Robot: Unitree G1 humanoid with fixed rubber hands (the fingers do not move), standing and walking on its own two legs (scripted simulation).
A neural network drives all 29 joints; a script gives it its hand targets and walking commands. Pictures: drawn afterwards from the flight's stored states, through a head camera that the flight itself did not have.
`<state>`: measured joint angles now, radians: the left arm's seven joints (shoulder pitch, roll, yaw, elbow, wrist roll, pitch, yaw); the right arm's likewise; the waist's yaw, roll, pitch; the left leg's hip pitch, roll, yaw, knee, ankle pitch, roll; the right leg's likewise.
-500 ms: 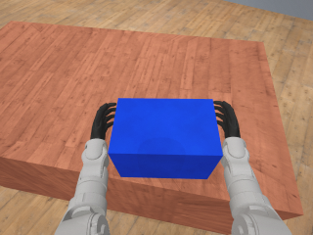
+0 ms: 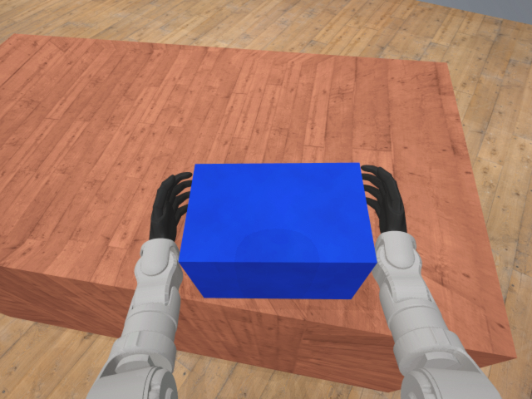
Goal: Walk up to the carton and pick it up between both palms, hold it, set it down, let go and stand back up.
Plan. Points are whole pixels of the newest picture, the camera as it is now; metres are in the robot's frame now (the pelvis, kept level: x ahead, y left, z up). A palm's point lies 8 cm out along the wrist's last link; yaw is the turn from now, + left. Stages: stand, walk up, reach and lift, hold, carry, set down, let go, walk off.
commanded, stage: reach and lift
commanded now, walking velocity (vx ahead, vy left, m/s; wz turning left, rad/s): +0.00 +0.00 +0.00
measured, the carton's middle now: (276, 234) +0.38 +0.03 +0.00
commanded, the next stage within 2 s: none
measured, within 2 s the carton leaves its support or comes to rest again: leaves its support in 0.52 s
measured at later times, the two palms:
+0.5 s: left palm (157, 236) +0.35 +0.21 +0.03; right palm (382, 221) +0.39 -0.13 +0.03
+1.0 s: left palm (146, 245) +0.32 +0.20 +0.08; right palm (401, 232) +0.35 -0.14 +0.08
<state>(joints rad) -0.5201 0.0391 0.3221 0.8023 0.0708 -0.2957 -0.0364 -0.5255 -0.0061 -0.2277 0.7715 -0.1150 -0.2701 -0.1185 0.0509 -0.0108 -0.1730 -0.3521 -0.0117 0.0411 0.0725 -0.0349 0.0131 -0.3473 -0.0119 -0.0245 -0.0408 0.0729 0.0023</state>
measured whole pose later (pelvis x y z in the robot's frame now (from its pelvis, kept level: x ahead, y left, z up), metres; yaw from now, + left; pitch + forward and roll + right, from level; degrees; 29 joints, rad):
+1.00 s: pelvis +0.01 +0.00 +0.00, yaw +2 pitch +6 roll -1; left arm -0.19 -0.02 0.19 0.25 0.05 0.04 0.00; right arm -0.22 -0.05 -0.04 0.34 -0.02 -0.01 -0.14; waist 0.03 0.00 -0.10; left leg -0.16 0.00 0.00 0.18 -0.14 0.01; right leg -0.12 -0.01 -0.06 0.02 -0.02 0.00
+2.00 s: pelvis +0.01 -0.01 +0.00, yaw +2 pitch +1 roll -1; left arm -0.16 -0.01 0.17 -0.32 0.04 0.60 0.03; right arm -0.22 -0.12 0.02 -0.08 0.15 0.42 -0.18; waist -0.03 -0.04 -0.01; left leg -0.01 0.01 0.00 0.13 -0.13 -0.01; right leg -0.01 0.01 -0.06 0.05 -0.05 -0.01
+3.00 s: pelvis -0.01 +0.00 +0.00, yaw +2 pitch -2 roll +0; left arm -0.50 -0.04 0.37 -0.30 0.24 0.88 -0.15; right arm -0.55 -0.09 -0.05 0.02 0.12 0.58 -0.16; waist -0.09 -0.02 0.07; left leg 0.11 -0.01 0.01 -0.09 0.02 0.00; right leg 0.07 -0.01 -0.05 -0.09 0.06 0.00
